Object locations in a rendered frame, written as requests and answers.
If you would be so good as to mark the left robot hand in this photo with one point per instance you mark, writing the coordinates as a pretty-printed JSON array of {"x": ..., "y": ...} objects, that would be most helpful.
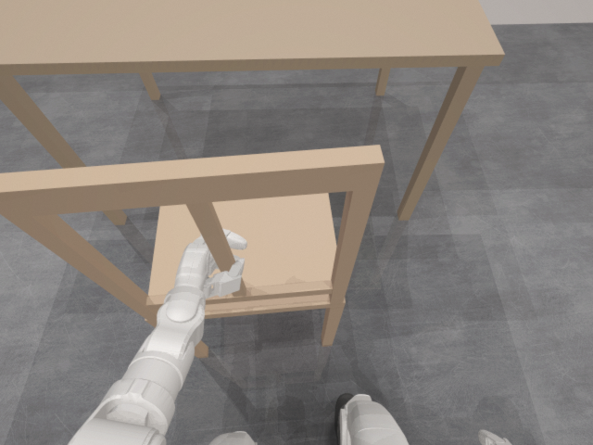
[{"x": 197, "y": 264}]

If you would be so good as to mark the robot left forearm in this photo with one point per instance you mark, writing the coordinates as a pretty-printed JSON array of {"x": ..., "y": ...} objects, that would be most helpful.
[{"x": 146, "y": 394}]

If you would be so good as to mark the right robot shin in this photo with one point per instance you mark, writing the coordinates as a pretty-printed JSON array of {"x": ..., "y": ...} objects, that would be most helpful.
[{"x": 360, "y": 397}]

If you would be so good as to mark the right robot foot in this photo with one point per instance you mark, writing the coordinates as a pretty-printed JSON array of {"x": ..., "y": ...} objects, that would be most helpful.
[{"x": 340, "y": 404}]

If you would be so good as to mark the table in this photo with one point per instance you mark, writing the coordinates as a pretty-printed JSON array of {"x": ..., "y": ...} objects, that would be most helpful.
[{"x": 45, "y": 37}]

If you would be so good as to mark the chair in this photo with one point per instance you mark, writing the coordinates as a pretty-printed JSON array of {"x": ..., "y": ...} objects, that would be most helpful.
[{"x": 278, "y": 202}]

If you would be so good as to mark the left robot upper arm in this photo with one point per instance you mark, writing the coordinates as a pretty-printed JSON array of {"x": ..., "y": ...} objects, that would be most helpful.
[{"x": 99, "y": 431}]

